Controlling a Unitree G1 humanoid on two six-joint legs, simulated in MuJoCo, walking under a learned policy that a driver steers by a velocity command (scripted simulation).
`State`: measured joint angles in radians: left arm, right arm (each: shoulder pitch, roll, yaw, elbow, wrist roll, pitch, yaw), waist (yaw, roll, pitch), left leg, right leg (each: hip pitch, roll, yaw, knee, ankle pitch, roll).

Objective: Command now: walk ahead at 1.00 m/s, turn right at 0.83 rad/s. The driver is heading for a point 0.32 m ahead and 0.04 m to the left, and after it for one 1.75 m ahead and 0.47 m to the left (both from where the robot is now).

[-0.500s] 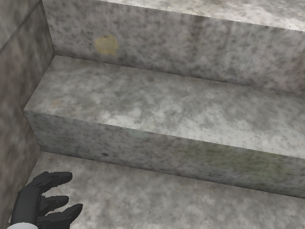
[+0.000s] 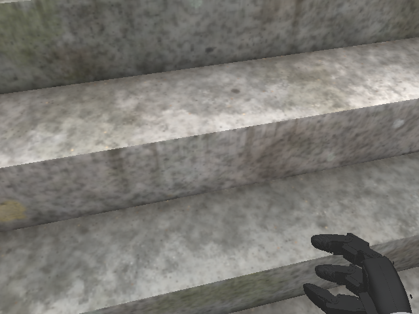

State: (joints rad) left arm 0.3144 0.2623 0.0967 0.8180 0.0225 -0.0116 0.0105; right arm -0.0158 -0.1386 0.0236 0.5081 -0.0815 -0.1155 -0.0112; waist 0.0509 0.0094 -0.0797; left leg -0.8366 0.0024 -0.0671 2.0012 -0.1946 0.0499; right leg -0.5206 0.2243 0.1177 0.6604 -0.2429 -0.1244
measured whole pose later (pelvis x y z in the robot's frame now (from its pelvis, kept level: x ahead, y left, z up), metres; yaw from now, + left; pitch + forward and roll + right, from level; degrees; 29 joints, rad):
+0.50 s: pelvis +0.13 +0.10 +0.12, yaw -5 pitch +2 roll +4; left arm 0.24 0.20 0.09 0.70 0.09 -0.04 -0.01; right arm 0.11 -0.16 -0.02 0.71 0.00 -0.01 -0.04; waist 0.03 -0.06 -0.10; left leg -0.68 -0.08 0.11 1.28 -0.68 0.12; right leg -0.70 0.09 0.14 1.64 -0.10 -0.09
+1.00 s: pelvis +0.33 +0.11 +0.23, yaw +15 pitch +4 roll -4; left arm 0.38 0.26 0.08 0.99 0.05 -0.14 0.00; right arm -0.06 -0.16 -0.04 0.48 0.00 -0.01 -0.07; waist -0.04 0.02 -0.05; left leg -1.25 -0.01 -0.06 2.18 -0.57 0.15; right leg -0.03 -0.05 -0.27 0.26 -0.27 0.07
